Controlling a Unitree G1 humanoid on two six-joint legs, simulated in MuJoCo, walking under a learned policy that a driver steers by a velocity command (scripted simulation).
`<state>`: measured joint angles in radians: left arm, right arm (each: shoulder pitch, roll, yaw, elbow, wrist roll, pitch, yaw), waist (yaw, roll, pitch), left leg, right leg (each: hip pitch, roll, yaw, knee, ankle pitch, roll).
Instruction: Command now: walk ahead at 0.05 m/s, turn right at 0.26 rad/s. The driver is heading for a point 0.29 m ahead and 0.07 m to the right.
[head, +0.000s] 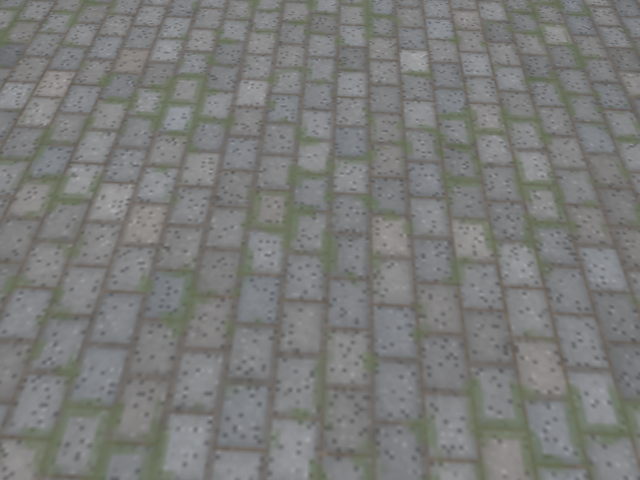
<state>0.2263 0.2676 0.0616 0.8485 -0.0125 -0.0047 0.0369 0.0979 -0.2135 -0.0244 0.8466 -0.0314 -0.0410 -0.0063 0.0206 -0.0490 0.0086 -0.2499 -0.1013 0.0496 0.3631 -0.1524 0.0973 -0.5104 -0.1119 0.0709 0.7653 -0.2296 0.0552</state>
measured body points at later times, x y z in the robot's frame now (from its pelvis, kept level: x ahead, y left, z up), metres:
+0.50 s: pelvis +0.04 -0.06 +0.01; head +0.08 -0.10 +0.45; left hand +0.26 +0.18 -0.08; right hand +0.12 -0.38 -0.12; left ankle +0.09 +0.09 -0.67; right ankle +0.01 -0.15 -0.74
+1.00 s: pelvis +0.08 -0.02 -0.01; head +0.09 -0.02 +0.44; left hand +0.25 +0.21 -0.13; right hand +0.15 -0.31 -0.12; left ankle +0.11 +0.08 -0.74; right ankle +0.01 -0.15 -0.74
